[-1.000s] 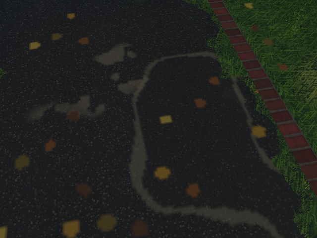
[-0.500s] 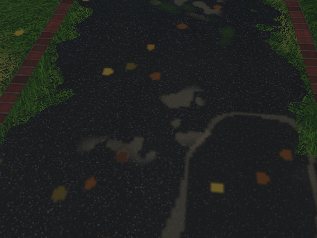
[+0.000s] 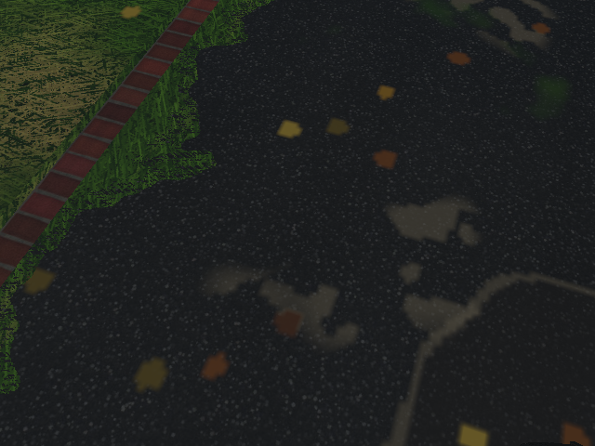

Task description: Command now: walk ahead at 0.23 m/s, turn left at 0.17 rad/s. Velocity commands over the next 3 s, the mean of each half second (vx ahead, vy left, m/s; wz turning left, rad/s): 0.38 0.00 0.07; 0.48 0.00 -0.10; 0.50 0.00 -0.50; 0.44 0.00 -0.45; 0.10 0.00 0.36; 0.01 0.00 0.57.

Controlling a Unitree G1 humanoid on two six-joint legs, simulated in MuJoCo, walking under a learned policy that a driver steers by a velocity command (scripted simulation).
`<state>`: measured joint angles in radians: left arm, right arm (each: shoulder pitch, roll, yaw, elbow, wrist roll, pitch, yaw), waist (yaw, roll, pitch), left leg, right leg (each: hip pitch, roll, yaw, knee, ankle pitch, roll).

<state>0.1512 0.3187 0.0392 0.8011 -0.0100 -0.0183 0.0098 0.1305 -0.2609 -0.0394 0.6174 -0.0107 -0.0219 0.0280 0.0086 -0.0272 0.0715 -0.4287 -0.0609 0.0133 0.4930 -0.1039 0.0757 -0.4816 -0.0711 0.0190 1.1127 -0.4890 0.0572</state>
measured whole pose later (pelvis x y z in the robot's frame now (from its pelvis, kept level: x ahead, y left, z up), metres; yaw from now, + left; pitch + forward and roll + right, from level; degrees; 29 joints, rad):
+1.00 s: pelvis +0.40 +0.02 +0.02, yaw -4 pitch +1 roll +2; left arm 0.21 0.31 0.07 0.81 -0.03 -0.05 0.01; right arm 0.30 -0.25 -0.06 0.85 -0.01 -0.10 0.02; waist -0.03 -0.05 0.02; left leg -0.09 -0.06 0.12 0.26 -0.19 0.06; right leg -0.68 -0.11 0.08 1.03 -0.15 0.00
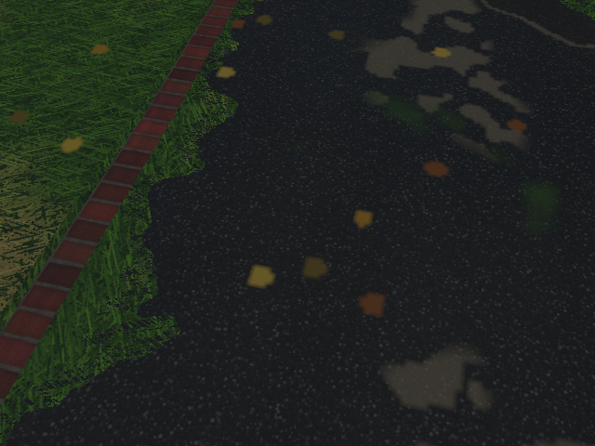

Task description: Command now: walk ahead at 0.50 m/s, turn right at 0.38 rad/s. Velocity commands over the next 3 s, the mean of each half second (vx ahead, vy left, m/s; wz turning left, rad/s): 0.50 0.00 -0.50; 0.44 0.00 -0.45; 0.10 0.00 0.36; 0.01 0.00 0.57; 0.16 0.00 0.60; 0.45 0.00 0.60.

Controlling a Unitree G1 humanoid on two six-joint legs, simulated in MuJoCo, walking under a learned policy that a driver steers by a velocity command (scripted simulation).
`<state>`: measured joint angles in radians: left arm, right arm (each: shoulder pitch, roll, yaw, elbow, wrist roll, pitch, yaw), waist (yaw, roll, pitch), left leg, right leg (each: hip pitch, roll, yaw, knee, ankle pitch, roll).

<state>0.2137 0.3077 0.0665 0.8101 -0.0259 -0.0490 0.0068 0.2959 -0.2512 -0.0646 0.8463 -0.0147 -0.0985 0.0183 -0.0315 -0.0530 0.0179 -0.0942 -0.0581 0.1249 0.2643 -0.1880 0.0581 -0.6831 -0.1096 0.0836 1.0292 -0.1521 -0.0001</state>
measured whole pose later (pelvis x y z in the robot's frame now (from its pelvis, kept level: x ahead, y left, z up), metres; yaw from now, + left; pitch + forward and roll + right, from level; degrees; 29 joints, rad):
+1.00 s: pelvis +0.55 -0.10 +0.00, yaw -29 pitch +2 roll +1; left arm 0.17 0.29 0.06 0.64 0.00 -0.03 0.02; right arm 0.29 -0.26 -0.05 0.85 0.00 -0.08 0.02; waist -0.06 -0.04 0.04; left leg -0.20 -0.03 0.02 0.36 -0.18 0.03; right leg -0.57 -0.04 0.06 0.89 -0.30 0.03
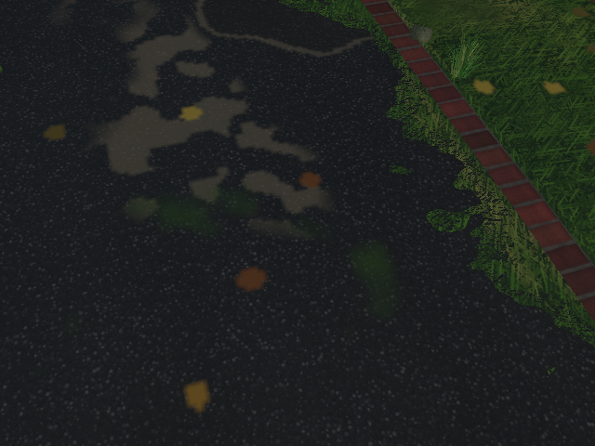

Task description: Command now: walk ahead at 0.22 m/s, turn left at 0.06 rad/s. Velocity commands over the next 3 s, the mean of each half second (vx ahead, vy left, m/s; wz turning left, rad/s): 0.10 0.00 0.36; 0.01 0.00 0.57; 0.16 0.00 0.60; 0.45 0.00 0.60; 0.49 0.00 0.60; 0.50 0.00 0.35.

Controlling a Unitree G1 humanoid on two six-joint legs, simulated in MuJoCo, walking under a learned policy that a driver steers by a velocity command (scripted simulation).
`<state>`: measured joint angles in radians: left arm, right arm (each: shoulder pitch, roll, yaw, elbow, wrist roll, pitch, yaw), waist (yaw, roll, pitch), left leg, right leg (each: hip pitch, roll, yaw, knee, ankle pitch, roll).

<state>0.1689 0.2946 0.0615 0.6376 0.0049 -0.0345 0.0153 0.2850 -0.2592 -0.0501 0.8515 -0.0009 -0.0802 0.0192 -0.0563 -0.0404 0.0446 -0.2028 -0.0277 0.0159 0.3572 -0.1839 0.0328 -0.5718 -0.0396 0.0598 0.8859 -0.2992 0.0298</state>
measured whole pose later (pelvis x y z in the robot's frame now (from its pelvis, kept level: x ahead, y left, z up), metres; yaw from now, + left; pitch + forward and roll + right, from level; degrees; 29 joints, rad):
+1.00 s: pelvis +0.11 +0.02 -0.01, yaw +33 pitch +2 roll -2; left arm 0.10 0.29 0.08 0.73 -0.01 -0.02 0.02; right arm 0.17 -0.31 -0.07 0.64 0.02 0.05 -0.02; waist -0.03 0.01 0.03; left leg -0.32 -0.11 -0.22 0.51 -0.22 0.04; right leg -0.35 0.05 0.10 0.63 -0.34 0.07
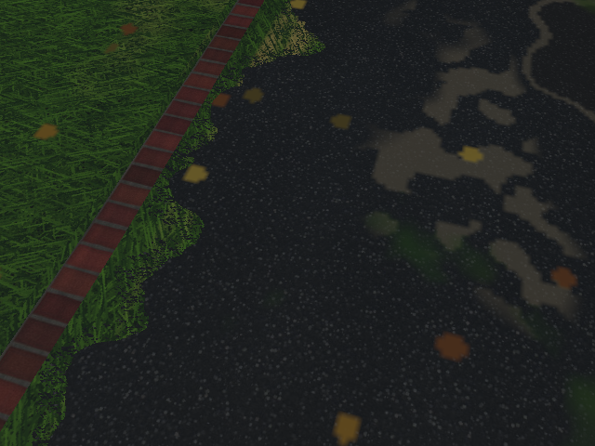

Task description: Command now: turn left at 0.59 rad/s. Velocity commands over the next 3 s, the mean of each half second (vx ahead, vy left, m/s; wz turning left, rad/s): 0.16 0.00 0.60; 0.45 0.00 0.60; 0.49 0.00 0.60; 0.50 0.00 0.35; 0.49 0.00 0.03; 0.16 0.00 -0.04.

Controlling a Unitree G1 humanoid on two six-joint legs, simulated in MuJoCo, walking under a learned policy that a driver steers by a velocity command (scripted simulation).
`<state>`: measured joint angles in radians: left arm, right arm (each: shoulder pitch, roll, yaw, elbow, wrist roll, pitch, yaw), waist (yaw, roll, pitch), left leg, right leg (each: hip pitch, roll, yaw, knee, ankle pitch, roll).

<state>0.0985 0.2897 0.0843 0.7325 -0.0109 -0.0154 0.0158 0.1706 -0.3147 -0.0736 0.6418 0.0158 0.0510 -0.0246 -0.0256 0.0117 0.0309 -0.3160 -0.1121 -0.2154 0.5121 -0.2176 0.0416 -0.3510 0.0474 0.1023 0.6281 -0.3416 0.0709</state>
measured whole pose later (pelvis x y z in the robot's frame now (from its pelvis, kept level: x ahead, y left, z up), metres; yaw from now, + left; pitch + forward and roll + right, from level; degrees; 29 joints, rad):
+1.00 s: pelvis +0.28 +0.14 -0.02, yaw +35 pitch +3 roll -2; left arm 0.00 0.29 0.05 0.65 0.00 -0.12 -0.04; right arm 0.44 -0.31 -0.07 0.75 0.03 -0.01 -0.03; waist -0.08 0.02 0.04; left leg -0.11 -0.06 -0.22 0.87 -0.55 0.03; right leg -0.49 0.05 -0.02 0.55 -0.13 -0.02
